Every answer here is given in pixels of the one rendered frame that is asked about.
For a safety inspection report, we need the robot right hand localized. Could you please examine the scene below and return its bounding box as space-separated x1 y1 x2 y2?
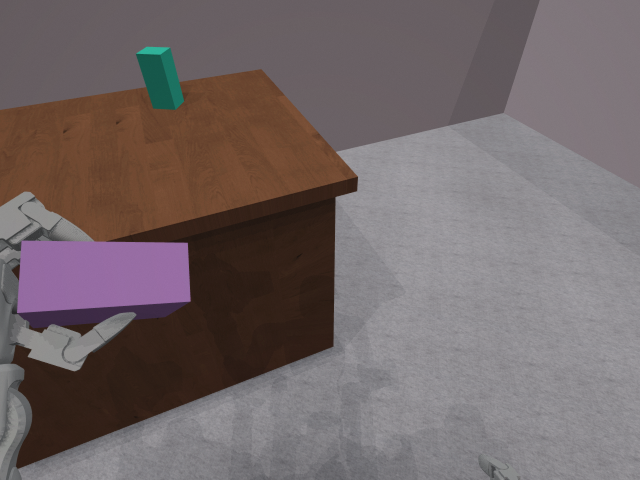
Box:
478 454 521 480

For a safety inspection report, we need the table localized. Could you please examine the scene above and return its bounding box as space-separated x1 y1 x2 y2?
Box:
0 69 358 469

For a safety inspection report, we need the sponge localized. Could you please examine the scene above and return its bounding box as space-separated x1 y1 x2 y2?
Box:
17 241 191 328

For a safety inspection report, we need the robot left hand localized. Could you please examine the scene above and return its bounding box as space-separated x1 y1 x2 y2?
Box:
0 192 136 371

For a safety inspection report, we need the left robot forearm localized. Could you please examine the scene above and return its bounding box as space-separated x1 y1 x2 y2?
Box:
0 364 32 480

